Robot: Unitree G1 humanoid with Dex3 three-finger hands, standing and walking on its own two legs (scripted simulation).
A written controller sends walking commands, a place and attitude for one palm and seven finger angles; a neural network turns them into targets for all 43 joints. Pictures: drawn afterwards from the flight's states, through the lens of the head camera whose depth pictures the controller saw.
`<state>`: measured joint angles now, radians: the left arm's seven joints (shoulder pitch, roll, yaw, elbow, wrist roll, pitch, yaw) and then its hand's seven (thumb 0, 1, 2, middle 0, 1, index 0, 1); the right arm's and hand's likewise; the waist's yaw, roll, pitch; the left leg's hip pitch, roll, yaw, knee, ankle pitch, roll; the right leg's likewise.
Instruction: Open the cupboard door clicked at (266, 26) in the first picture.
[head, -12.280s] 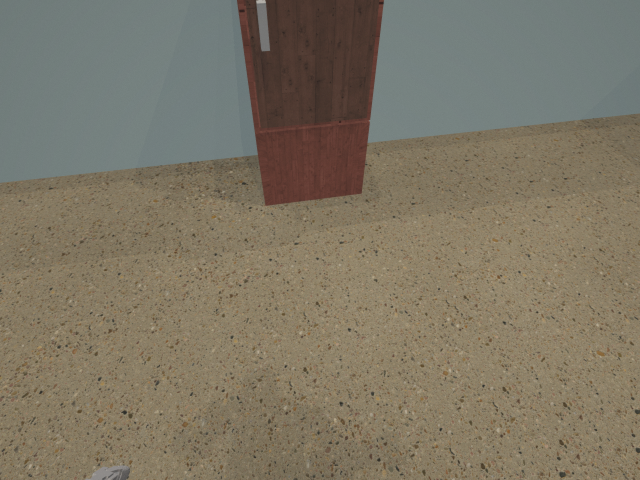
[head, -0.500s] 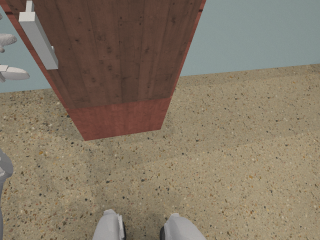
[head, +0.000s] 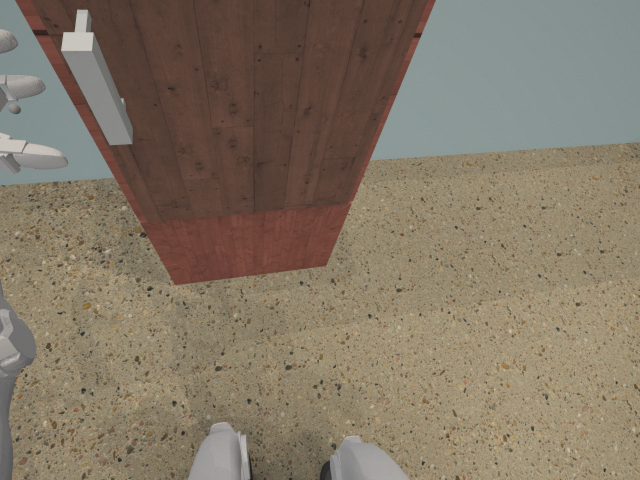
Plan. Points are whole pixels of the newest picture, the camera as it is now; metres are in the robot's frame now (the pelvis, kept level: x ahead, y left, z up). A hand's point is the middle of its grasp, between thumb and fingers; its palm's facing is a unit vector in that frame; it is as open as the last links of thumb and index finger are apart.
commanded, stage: move the hooked fingers beside the handle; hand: left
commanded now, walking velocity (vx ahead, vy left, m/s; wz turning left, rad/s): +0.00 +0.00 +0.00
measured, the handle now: (103, 81) +0.56 +0.22 +0.09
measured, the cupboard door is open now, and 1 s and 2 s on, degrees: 0 0 0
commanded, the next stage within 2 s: slide the fingers in behind the handle in 0.46 s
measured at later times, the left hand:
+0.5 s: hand (26, 107) +0.51 +0.29 +0.10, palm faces +0.12 -0.99 +0.01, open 14.0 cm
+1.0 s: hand (54, 106) +0.52 +0.27 +0.09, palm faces +0.12 -0.99 +0.02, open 14.0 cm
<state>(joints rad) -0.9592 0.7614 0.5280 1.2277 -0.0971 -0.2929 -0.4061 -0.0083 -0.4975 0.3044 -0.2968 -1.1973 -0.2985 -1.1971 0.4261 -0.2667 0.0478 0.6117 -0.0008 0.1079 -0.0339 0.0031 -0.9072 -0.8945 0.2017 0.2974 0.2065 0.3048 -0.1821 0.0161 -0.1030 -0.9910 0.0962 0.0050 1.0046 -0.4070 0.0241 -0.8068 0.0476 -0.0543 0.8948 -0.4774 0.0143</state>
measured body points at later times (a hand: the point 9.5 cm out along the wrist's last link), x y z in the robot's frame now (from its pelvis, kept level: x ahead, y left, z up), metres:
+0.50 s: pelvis -0.02 +0.00 -0.01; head +0.13 +0.04 +0.42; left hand +0.50 +0.34 +0.10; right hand -0.03 -0.27 -0.10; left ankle +0.03 +0.10 -0.68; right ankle -0.04 -0.14 -0.68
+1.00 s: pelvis -0.01 +0.00 -0.01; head +0.13 +0.04 +0.42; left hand +0.51 +0.32 +0.10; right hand -0.03 -0.27 -0.10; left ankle +0.03 +0.10 -0.68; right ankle -0.04 -0.14 -0.68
